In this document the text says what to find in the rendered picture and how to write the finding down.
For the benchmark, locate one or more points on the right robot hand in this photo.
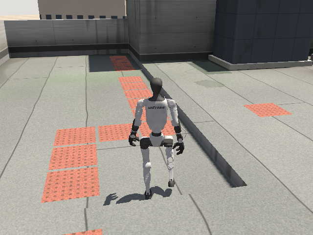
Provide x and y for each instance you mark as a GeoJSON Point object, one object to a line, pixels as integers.
{"type": "Point", "coordinates": [181, 147]}

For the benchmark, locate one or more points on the robot right foot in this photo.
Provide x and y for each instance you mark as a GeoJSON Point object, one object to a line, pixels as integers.
{"type": "Point", "coordinates": [171, 183]}

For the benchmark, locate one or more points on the right robot upper arm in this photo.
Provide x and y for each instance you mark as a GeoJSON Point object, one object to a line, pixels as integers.
{"type": "Point", "coordinates": [174, 113]}

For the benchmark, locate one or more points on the robot left forearm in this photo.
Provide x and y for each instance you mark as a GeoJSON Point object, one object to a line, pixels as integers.
{"type": "Point", "coordinates": [134, 130]}

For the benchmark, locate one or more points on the left robot hand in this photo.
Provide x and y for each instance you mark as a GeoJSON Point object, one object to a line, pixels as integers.
{"type": "Point", "coordinates": [133, 139]}

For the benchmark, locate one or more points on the left robot upper arm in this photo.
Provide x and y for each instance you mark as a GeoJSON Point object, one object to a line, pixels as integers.
{"type": "Point", "coordinates": [138, 113]}

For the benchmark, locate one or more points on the robot left thigh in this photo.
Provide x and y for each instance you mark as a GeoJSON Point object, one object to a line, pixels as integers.
{"type": "Point", "coordinates": [145, 150]}

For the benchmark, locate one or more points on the robot right forearm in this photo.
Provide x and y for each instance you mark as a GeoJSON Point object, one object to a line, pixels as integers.
{"type": "Point", "coordinates": [178, 133]}

